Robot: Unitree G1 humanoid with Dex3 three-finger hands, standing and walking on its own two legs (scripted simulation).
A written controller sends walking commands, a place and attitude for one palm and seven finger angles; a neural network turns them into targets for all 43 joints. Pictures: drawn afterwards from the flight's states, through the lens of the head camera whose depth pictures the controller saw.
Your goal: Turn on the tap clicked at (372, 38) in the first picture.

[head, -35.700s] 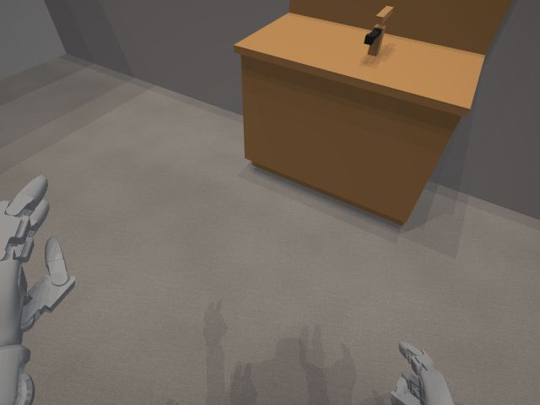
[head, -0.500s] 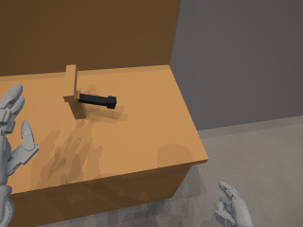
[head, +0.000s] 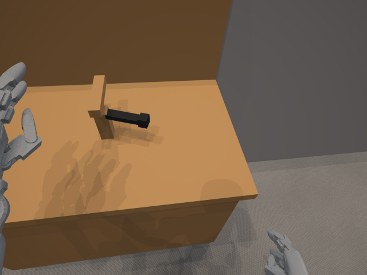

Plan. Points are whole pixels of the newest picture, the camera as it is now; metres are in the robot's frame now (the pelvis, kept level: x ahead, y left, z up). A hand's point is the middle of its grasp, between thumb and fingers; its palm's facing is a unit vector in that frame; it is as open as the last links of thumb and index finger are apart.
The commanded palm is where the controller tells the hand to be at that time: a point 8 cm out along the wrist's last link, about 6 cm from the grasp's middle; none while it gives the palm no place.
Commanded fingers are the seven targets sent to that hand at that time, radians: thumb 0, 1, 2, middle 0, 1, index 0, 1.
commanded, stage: turn the palm inward beside the body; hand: left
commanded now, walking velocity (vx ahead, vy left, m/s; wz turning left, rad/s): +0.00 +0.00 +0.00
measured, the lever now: (143, 120) +0.47 +0.17 +0.04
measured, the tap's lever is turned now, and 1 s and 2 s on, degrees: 71 71 71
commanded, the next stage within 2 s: none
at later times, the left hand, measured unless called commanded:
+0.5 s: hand (72, 191) +0.21 +0.21 +0.14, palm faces +0.41 -0.84 -0.35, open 7.5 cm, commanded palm +0.15 +0.25 +0.16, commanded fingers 0.00 0.90 0.90 -0.20 -0.30 -0.20 -0.30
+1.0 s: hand (79, 204) +0.19 +0.20 +0.13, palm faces +0.40 -0.88 -0.25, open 7.4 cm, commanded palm +0.14 +0.24 +0.14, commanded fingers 0.00 0.90 0.90 -0.20 -0.30 -0.20 -0.30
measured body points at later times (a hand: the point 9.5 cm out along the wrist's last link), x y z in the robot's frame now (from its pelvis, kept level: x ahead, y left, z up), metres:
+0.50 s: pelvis -0.02 -0.06 -0.02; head -0.02 -0.08 +0.43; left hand +0.18 +0.26 +0.16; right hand +0.19 -0.28 -0.10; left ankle +0.02 +0.08 -0.74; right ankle +0.00 -0.13 -0.74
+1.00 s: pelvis +0.01 -0.05 -0.02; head +0.01 -0.07 +0.43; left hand +0.16 +0.24 +0.15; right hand +0.21 -0.28 -0.09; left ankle +0.02 +0.08 -0.74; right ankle +0.00 -0.13 -0.74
